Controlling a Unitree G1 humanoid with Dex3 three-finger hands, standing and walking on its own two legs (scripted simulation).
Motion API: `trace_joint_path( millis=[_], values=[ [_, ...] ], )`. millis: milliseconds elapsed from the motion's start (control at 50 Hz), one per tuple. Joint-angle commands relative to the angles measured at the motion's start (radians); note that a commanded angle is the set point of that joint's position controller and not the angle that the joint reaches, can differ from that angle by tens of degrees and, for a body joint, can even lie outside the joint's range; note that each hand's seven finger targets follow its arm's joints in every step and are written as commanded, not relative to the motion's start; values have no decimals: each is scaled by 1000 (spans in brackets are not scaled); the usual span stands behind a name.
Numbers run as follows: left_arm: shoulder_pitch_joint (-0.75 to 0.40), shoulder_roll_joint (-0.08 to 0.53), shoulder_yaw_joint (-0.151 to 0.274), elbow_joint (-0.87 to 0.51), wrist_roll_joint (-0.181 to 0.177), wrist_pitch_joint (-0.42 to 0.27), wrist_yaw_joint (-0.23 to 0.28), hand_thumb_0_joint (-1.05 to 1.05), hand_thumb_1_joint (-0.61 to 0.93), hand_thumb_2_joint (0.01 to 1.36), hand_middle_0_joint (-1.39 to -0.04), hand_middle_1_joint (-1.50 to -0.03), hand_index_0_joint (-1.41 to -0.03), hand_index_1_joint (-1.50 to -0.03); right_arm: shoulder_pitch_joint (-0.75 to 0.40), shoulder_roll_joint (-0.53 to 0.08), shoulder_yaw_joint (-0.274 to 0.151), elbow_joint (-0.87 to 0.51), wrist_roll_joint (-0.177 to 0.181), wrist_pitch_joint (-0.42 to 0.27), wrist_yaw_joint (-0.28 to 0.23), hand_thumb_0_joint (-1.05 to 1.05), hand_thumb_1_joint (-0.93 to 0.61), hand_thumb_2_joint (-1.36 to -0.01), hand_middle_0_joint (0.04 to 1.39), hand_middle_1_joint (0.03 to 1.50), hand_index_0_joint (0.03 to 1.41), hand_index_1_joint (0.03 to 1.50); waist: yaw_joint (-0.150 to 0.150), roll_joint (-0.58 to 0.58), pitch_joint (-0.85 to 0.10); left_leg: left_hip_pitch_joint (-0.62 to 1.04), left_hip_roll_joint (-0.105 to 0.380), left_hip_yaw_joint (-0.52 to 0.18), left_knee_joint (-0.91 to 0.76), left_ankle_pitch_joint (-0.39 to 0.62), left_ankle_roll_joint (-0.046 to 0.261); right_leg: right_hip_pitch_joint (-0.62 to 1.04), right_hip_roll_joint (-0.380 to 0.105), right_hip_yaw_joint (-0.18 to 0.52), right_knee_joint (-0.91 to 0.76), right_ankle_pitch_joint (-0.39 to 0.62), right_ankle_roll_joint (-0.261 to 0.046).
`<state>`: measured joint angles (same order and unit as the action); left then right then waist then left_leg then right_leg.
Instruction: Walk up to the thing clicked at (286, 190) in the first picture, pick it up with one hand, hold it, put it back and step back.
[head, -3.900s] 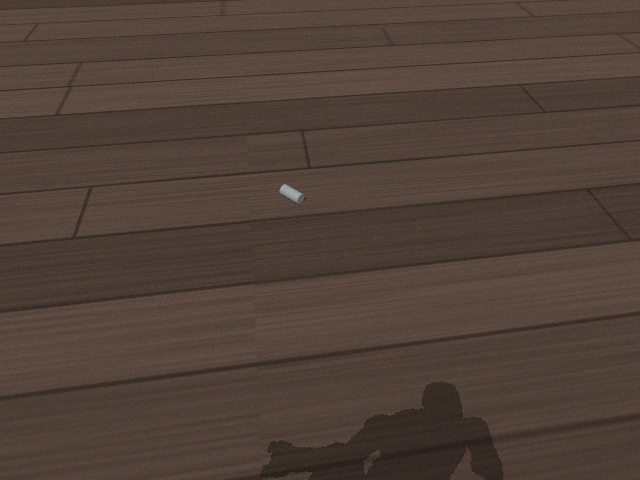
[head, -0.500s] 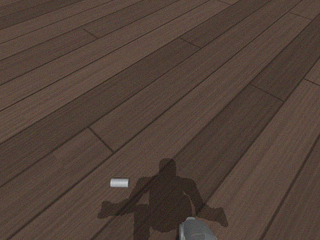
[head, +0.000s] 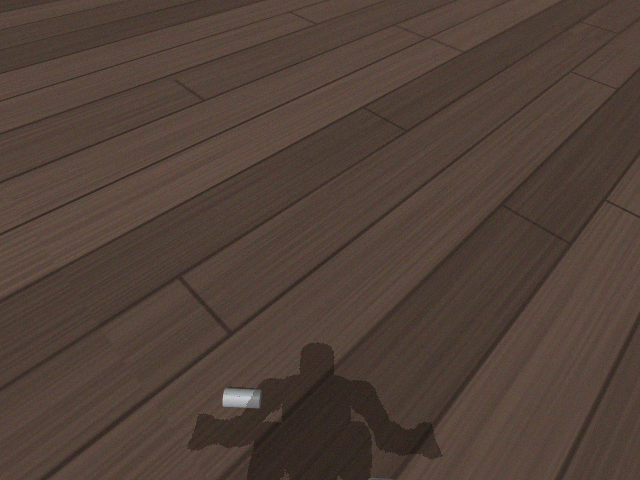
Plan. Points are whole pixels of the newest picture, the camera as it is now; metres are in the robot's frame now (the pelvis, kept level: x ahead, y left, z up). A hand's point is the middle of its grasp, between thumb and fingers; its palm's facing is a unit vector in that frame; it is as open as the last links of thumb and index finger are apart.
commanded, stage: walk up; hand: left
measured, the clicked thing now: (242, 398) +0.46 +0.20 -0.73
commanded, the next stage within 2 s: stand in 1.44 s
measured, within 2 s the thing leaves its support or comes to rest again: neither
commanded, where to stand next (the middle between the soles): +0.07 -0.04 m, yaw +1 degrees
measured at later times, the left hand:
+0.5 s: hand out of the picture +0.10 +0.23 -0.13, palm faces -0.02 -0.94 -0.35, open 7.4 cm
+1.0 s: hand out of the picture +0.13 +0.23 -0.13, palm faces -0.03 -0.95 -0.31, open 7.4 cm
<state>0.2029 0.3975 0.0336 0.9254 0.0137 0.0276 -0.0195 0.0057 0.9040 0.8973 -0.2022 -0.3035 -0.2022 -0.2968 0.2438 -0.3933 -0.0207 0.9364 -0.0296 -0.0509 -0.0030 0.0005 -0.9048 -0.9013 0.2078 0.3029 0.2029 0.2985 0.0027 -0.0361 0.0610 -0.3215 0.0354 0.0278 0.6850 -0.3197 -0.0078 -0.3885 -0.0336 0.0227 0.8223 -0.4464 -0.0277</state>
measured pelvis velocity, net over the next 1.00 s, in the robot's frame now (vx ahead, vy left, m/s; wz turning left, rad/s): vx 0.03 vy -0.02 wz -0.01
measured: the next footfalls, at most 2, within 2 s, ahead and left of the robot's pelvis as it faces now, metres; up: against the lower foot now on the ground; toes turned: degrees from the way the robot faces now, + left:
none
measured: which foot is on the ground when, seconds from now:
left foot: down 0.00-1.00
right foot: down 0.00-1.00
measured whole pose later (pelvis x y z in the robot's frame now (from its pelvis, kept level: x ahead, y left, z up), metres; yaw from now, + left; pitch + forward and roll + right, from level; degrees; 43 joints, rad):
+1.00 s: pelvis +0.03 -0.02 +0.02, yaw -1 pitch -2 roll +0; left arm 0.05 0.35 0.03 1.10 0.01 0.03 -0.03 0.01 0.91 0.90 -0.20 -0.30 -0.20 -0.30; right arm 0.13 -0.37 0.01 1.12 -0.02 -0.04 -0.01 0.00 -0.90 -0.90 0.21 0.30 0.20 0.30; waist -0.01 -0.01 0.06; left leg -0.16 0.08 0.03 0.41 -0.21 -0.06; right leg -0.15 -0.02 -0.01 0.43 -0.25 0.01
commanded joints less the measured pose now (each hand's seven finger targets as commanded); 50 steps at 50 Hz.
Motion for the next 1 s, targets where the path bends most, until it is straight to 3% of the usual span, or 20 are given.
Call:
trace_joint_path(
  millis=[0,20,60,80,100,120,140,180,200,220,280,300,460,660,980],
  values=[
    [26,193,67,-26,-6,-24,-2,0,900,900,-200,-300,-200,-300,-70,-287,-70,-68,5,-34,-26,0,-900,-900,200,300,200,300,25,209,12,-38,207,-252,-316,-34,145,10,-14,7,-70,47,-13],
    [10,183,65,-23,-5,-25,-4,0,900,900,-200,-300,-200,-300,-59,-296,-71,-56,3,-34,-22,0,-900,-900,200,300,200,300,12,230,-13,-6,196,-245,-288,41,141,35,-5,-7,-121,33,-8],
    [22,163,60,1,-1,-35,4,0,900,900,-200,-300,-200,-300,-70,-279,-62,-49,12,-22,-20,0,-900,-900,200,300,200,300,32,225,-75,40,182,-181,-189,210,123,139,4,-26,-308,109,-14],
    [25,180,59,8,3,-46,9,0,900,900,-200,-300,-200,-300,-68,-252,-50,-52,20,-20,-19,0,-900,-900,200,300,200,300,37,190,-119,44,160,-133,-128,314,94,210,-30,20,-347,230,-22],
    [13,222,64,14,8,-55,13,0,900,900,-200,-300,-200,-300,-52,-218,-40,-50,32,-20,-21,0,-900,-900,200,300,200,300,24,107,-150,17,106,-86,-71,333,55,259,-83,107,-320,437,-46],
    [-45,235,58,5,-1,-54,10,0,900,900,-200,-300,-200,-300,-41,-202,-36,-39,36,-20,-24,0,-900,-900,200,300,200,300,-10,58,-150,47,54,-50,-106,205,35,198,-109,143,-303,428,-70],
    [-86,226,51,-3,-8,-47,6,0,900,900,-200,-300,-200,-300,-23,-203,-37,-15,35,-21,-26,0,-900,-900,200,300,200,300,-26,50,-133,116,59,-63,-168,105,32,117,-116,138,-295,366,-66],
    [-91,196,39,9,-14,-36,1,0,900,900,-200,-300,-200,-300,-70,-257,-48,0,27,-22,-26,0,-900,-900,200,300,200,300,-6,116,-97,98,122,-156,-254,90,62,114,-48,42,-247,303,-22],
    [-63,188,33,25,-10,-35,1,0,900,900,-200,-300,-200,-300,-99,-267,-48,-2,26,-21,-24,0,-900,-900,200,300,200,300,9,117,-107,100,159,-181,-253,102,88,129,-43,23,-250,272,-16],
    [-51,190,32,43,-8,-36,2,0,900,900,-200,-300,-200,-300,-118,-258,-43,-1,26,-21,-23,0,-900,-900,200,300,200,300,17,81,-114,97,164,-168,-240,131,97,152,-45,27,-273,265,-17],
    [-84,216,39,60,-5,-46,2,0,900,900,-200,-300,-200,-300,-108,-225,-30,17,33,-18,-23,0,-900,-900,200,300,200,300,-1,9,-110,97,91,-71,-177,219,58,184,-88,89,-338,379,-44],
    [-105,217,39,59,-8,-46,2,0,900,900,-200,-300,-200,-300,-106,-226,-29,28,33,-16,-22,0,-900,-900,200,300,200,300,-10,7,-91,98,76,-58,-181,204,49,165,-95,98,-348,383,-46],
    [-161,203,38,83,-7,-40,6,0,900,900,-200,-300,-200,-300,-135,-204,-21,79,28,-4,-16,0,-900,-900,200,300,200,300,-6,-50,-61,146,64,-40,-227,149,39,133,-98,103,-453,206,-31],
    [-190,178,43,98,-10,-35,7,0,900,900,-200,-300,-200,-300,-147,-204,-21,117,18,-9,-21,0,-900,-900,200,300,200,300,1,6,-108,184,93,-46,-289,305,28,229,-89,58,-446,365,-18],
    [-202,164,39,108,-8,-27,3,0,900,900,-200,-300,-200,-300,-146,-200,-17,125,19,-6,-23,0,-900,-900,200,300,200,300,-5,29,-115,200,103,-44,-332,288,31,266,-81,55,-475,386,-10]
  ],
)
